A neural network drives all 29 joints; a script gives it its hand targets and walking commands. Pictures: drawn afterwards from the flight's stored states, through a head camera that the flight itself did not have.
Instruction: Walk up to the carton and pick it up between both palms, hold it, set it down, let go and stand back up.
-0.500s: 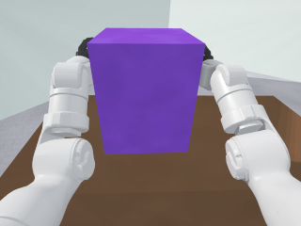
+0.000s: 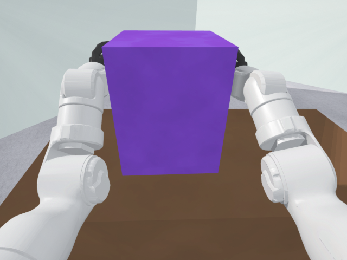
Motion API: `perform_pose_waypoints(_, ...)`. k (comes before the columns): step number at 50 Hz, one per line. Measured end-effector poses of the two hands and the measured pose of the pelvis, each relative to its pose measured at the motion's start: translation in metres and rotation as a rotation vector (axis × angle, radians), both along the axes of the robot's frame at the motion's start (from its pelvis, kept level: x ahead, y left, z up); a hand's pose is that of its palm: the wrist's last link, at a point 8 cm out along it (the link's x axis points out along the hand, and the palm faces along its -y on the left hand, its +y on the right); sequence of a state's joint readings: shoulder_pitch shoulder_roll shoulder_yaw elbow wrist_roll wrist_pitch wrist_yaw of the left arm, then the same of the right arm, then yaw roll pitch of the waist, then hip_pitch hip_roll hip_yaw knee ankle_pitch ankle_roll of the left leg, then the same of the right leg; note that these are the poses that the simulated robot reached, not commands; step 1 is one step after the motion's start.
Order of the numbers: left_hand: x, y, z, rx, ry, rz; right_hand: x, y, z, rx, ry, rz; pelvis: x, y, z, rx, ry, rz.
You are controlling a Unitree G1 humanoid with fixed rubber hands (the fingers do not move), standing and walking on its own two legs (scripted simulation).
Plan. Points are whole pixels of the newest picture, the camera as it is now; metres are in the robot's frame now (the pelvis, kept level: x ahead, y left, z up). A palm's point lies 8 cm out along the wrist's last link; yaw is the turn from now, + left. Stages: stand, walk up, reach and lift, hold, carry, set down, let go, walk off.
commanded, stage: hold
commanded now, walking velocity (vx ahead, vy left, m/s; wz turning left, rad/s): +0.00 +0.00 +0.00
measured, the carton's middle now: (168, 98) +0.36 -0.01 +0.28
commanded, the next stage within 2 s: set down in 0.20 s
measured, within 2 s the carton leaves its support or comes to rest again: neither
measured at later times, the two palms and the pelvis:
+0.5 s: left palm (105, 64) +0.41 +0.13 +0.34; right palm (238, 80) +0.38 -0.16 +0.32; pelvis +0.00 -0.01 +0.00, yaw +0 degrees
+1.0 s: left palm (107, 89) +0.43 +0.14 +0.28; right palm (227, 108) +0.39 -0.15 +0.25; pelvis +0.01 +0.02 +0.00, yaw +0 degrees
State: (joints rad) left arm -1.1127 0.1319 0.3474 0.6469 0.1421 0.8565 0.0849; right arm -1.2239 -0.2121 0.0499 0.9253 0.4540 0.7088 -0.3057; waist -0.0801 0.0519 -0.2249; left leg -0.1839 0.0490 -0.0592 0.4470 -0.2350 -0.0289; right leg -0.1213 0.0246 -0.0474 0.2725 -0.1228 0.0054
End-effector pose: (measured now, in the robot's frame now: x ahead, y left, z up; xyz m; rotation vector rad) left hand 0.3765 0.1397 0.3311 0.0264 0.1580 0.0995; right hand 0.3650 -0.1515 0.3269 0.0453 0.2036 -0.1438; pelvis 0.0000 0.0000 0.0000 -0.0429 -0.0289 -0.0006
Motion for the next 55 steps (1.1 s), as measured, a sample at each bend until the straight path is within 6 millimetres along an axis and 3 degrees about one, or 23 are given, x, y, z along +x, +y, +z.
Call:
perform_pose_waypoints(15, 0.004, -0.005, 0.008, -0.017, -0.049, -0.015, -0.001, -0.005, 0.002, 0.011, -0.047, -0.018, 0.001, -0.005, 0.001, 0.008, 0.009, 0.009)
perform_pose_waypoints(23, 0.025, -0.01, 0.016, -0.024, -0.111, -0.062, 0.009, -0.009, -0.003, 0.026, -0.109, -0.057, -0.001, -0.007, 0.003, 0.018, -0.004, 0.006)
perform_pose_waypoints(39, 0.046, -0.003, -0.047, -0.006, -0.095, -0.083, 0.025, -0.001, -0.065, -0.003, -0.093, -0.071, 0.011, 0.002, 0.002, 0.007, -0.038, 0.005)
perform_pose_waypoints(55, 0.052, -0.005, -0.052, 0.028, -0.094, -0.119, 0.02, 0.0, -0.082, 0.024, -0.094, -0.114, 0.014, 0.023, 0.001, -0.002, -0.062, -0.004)
